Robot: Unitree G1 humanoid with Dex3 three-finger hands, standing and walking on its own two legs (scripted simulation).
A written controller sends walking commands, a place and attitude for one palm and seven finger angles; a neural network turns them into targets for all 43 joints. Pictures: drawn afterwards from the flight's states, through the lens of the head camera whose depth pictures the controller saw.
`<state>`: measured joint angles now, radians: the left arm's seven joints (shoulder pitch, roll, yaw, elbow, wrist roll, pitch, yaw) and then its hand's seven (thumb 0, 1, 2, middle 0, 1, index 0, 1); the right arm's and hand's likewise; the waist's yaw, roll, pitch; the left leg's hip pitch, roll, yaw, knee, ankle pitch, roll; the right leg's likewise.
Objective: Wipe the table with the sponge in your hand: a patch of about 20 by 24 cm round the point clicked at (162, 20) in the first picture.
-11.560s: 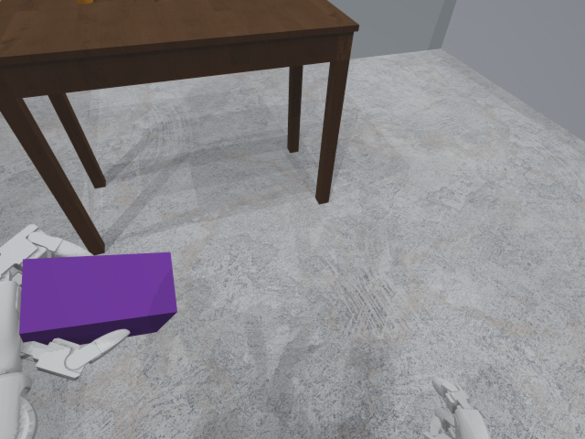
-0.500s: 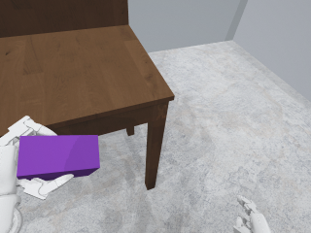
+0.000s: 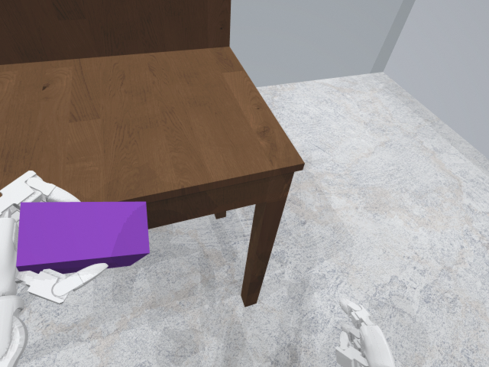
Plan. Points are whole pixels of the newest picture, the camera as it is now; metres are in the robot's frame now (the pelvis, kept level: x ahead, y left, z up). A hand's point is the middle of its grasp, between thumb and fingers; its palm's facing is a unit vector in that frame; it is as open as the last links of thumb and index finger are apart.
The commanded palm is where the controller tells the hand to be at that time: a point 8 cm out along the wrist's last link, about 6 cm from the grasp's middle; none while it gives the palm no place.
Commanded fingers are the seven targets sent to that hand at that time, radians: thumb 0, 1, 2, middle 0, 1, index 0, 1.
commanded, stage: come to a stop and stand still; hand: left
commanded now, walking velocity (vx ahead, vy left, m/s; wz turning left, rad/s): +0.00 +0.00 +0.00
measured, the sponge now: (103, 238) +0.24 +0.21 +0.14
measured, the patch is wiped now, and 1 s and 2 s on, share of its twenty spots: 0.00 0.00 0.00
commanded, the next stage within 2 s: look again from close up in 0.28 s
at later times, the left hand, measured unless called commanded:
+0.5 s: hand (59, 237) +0.22 +0.25 +0.16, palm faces +0.40 -0.84 -0.36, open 10.2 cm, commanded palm +0.16 +0.28 +0.17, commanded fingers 0.00 0.10 1.30 -1.20 -1.60 -1.20 -1.60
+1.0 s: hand (69, 239) +0.22 +0.24 +0.15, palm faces +0.40 -0.84 -0.36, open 10.2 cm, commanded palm +0.17 +0.28 +0.17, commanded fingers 0.00 0.10 1.30 -1.20 -1.60 -1.20 -1.60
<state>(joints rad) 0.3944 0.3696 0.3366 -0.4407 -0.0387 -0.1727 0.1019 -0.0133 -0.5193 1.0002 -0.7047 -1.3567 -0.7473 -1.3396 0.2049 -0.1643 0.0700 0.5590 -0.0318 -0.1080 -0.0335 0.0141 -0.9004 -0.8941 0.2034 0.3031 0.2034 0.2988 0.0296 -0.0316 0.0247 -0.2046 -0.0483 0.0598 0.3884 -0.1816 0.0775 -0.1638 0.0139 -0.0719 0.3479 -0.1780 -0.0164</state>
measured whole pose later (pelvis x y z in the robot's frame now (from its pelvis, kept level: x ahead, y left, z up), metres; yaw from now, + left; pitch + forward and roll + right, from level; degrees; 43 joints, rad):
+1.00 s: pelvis +0.01 +0.00 -0.01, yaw +1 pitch +0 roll -2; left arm 0.46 0.35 0.32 -0.46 -0.05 -0.16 0.13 -0.01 -0.52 1.00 -0.70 -1.36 -0.75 -1.34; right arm 0.22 -0.24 0.01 0.56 -0.01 -0.04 -0.04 0.01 -0.90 -0.89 0.20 0.30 0.20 0.30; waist 0.01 0.02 0.00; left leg -0.27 -0.03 0.03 0.53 -0.27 0.07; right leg -0.19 0.03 -0.10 0.42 -0.24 -0.03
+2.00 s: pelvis +0.01 +0.18 -0.03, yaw +0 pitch -2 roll +1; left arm 0.47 0.38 0.40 -0.57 -0.05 -0.24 0.12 -0.01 -0.52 1.01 -0.70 -1.36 -0.75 -1.34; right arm 0.23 -0.18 0.01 0.63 0.01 -0.08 0.01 0.01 -0.90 -0.89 0.20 0.30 0.20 0.30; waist -0.02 0.01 0.09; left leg -0.50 0.00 0.03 1.04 -0.39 -0.03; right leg -0.30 -0.07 -0.06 0.72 -0.39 0.00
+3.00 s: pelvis +0.09 +0.33 -0.02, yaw -1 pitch -1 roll +1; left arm 0.46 0.36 0.37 -0.49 -0.05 -0.18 0.15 -0.01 -0.52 1.01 -0.71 -1.35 -0.75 -1.34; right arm 0.23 -0.19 0.03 0.65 0.01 -0.09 -0.05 0.01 -0.90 -0.89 0.20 0.30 0.20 0.30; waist 0.01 -0.01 0.04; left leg -0.26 0.01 0.07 0.59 -0.28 0.00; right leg -0.23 -0.02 -0.07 0.61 -0.37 -0.02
